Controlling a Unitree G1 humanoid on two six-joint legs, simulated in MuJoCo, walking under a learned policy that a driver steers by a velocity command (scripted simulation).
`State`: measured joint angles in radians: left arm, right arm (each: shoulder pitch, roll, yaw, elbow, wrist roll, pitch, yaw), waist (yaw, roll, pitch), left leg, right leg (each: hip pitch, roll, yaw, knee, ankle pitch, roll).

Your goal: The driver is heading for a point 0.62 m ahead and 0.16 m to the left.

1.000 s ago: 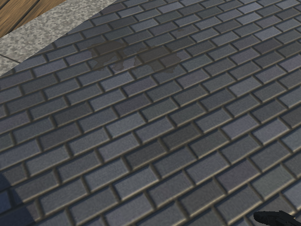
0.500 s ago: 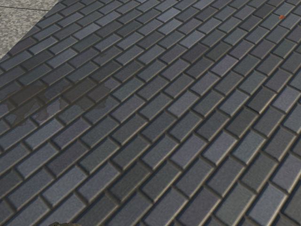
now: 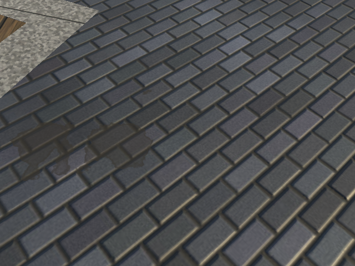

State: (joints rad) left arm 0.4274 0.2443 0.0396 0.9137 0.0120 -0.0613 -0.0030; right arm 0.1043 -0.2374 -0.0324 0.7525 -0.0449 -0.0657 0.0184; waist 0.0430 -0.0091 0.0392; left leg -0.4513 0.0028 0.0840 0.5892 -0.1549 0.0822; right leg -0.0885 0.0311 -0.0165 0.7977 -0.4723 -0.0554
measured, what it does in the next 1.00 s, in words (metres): walks ahead, turning left: right foot, then left foot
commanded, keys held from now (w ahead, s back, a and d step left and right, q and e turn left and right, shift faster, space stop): w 0.18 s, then w+q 0.60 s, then q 0.10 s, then no key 0.12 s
